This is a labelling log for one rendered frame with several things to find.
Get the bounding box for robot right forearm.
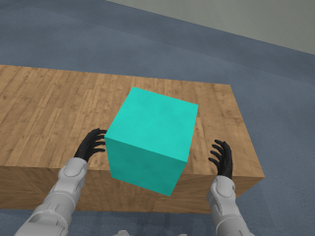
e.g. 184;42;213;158
207;175;255;236

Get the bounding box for left robot upper arm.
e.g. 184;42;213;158
17;222;69;236

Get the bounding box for right robot hand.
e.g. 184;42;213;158
208;140;233;180

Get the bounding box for carton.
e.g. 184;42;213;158
104;87;199;197

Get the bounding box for robot left forearm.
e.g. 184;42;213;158
14;157;88;236

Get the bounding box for left robot shin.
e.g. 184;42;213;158
117;230;129;235

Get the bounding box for left robot hand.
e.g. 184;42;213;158
74;128;107;163

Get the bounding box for pedestal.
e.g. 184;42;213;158
0;64;265;214

